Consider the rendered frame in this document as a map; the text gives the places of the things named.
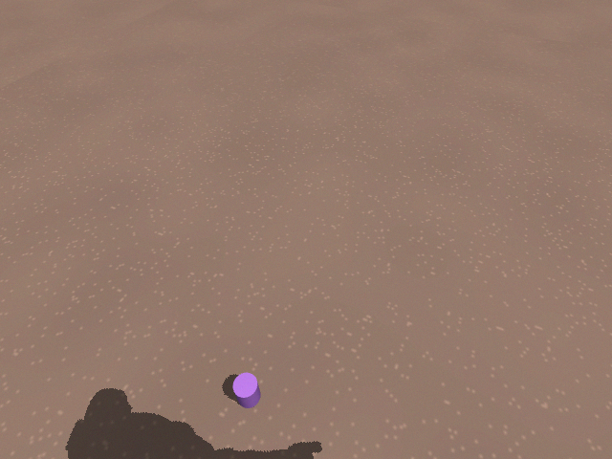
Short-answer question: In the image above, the can can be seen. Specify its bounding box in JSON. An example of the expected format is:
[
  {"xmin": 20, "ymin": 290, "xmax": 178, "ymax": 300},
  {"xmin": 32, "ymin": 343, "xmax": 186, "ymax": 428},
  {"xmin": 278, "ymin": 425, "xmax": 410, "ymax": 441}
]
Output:
[{"xmin": 233, "ymin": 373, "xmax": 261, "ymax": 408}]

